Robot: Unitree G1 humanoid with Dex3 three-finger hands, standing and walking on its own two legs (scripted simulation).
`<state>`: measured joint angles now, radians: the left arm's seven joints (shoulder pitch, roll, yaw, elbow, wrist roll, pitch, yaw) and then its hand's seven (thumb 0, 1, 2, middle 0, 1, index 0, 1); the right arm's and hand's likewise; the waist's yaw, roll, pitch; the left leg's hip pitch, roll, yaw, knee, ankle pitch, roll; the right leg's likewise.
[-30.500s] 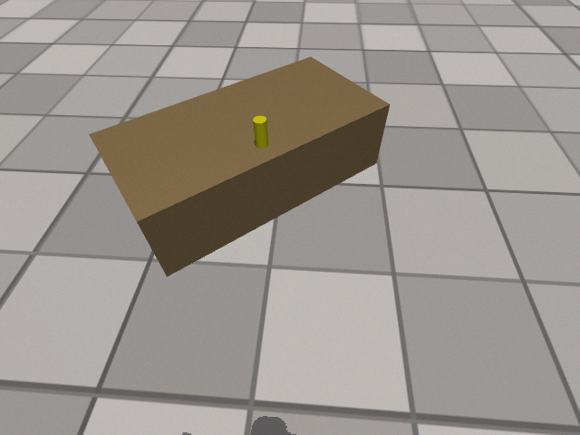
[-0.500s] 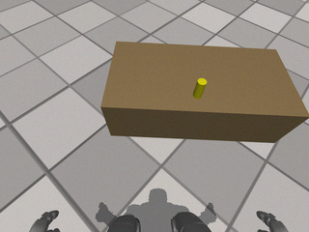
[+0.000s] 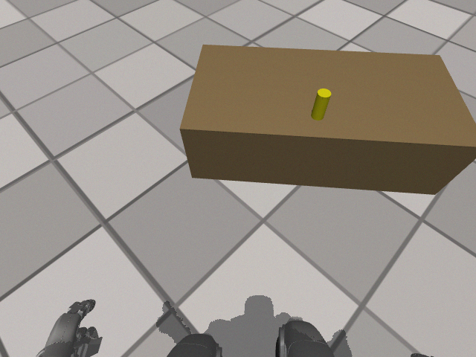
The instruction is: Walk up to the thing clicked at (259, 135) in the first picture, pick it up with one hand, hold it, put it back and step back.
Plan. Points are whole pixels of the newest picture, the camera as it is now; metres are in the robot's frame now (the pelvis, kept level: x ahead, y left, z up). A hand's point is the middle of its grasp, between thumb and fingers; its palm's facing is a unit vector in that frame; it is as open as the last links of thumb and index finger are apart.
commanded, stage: step back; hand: right
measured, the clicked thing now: (320, 105) +1.00 -0.27 -0.33
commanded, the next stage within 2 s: stand in 1.28 s
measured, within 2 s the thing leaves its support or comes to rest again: neither
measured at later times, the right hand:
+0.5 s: hand out of the picture -0.05 -0.30 -0.14, palm faces -0.01 +0.92 -0.39, open 7.4 cm
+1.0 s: hand out of the picture -0.02 -0.29 -0.14, palm faces -0.02 +0.93 -0.37, open 7.4 cm
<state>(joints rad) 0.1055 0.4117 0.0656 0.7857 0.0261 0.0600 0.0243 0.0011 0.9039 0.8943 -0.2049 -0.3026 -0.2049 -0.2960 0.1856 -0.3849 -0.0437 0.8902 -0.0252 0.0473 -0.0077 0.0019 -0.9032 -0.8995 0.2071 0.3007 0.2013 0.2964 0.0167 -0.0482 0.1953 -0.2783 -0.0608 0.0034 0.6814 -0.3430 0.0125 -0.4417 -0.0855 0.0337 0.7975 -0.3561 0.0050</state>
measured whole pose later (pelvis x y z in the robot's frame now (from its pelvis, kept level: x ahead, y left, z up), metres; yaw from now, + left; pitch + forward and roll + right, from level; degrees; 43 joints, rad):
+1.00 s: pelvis -0.09 -0.02 +0.02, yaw +0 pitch -2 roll +1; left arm 0.15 0.36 0.04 1.00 0.03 -0.02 -0.01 0.00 0.90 0.89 -0.20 -0.30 -0.20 -0.30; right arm 0.19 -0.39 -0.05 1.03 -0.03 -0.02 0.01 0.00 -0.90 -0.90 0.21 0.30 0.20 0.30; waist 0.01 0.00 0.07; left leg -0.25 -0.01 0.00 0.55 -0.24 0.00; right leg -0.20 -0.06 -0.04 0.61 -0.37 0.02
